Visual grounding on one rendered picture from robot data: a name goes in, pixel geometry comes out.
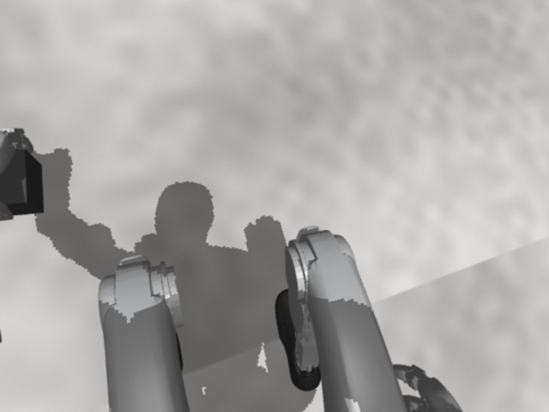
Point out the small box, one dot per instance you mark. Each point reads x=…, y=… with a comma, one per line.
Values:
x=21, y=185

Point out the right robot foot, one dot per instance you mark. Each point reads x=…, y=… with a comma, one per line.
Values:
x=305, y=381

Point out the left robot hand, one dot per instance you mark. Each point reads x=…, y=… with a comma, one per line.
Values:
x=10, y=140

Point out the right robot hand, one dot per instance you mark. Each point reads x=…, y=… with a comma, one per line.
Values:
x=434, y=396

